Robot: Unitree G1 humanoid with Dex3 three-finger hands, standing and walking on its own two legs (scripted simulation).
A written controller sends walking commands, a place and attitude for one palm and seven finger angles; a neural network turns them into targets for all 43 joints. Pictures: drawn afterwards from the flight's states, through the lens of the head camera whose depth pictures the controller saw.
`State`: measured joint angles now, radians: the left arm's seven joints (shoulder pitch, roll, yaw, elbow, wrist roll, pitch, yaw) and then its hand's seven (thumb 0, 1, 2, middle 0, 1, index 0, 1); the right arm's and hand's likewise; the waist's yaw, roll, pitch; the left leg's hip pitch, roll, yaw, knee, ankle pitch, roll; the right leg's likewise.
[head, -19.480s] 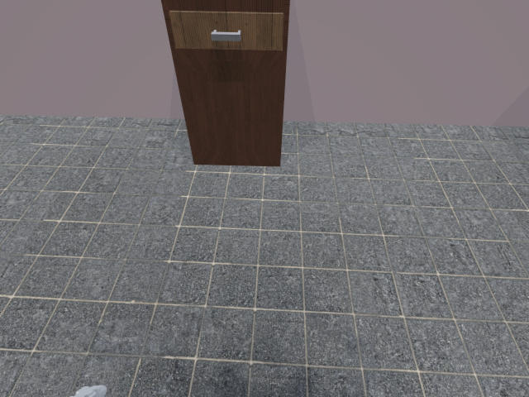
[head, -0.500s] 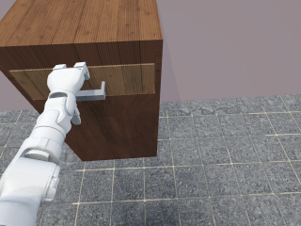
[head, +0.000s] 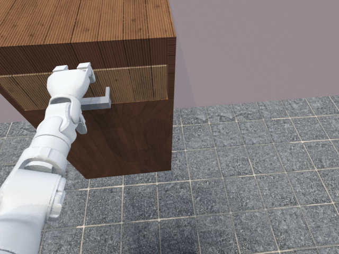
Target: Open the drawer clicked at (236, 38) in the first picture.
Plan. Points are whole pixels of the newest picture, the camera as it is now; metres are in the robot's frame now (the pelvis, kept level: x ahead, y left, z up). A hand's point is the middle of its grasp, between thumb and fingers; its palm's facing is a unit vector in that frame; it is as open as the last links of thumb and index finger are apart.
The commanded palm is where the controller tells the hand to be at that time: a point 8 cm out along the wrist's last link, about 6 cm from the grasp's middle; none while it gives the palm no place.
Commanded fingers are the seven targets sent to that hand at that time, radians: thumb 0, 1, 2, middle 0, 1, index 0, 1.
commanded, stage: re-aim the fingers above the handle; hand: left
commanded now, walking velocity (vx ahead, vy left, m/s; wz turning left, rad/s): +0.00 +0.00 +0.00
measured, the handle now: (89, 97) +0.55 +0.20 +0.00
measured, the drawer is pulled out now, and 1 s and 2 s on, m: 0.00 0.00 0.00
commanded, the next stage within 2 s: lower the fingers behind the handle in 1.18 s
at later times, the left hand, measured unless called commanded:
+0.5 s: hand (72, 102) +0.49 +0.21 +0.06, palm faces -0.05 -0.05 -1.00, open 13.9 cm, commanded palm +0.47 +0.22 +0.12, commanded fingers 0.00 -0.50 0.30 -0.30 -1.20 -0.30 -1.20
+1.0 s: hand (75, 101) +0.48 +0.21 +0.07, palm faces -0.03 -0.03 -1.00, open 13.9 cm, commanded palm +0.46 +0.21 +0.12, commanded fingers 0.00 -0.50 0.30 -0.30 -1.20 -0.30 -1.20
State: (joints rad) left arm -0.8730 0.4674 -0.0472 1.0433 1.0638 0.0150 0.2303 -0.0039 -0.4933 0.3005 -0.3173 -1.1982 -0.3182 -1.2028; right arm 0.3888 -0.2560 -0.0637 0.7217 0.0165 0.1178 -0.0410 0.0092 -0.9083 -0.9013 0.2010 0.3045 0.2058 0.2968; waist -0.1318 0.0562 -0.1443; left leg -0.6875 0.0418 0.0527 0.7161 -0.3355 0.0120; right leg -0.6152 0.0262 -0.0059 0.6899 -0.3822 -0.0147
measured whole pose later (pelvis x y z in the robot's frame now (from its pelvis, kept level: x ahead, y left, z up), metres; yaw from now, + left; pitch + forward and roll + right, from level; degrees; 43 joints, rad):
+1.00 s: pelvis +0.00 +0.00 +0.00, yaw +0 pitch +17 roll -1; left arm -0.84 0.47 -0.05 1.00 1.06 -0.01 0.22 0.00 -0.49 0.30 -0.32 -1.20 -0.32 -1.20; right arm 0.37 -0.25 -0.06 0.71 0.02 0.12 -0.04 0.01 -0.91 -0.90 0.20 0.30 0.21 0.30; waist -0.11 0.06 -0.14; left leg -0.67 0.04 0.05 0.72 -0.34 0.01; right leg -0.60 0.02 -0.01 0.69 -0.39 -0.02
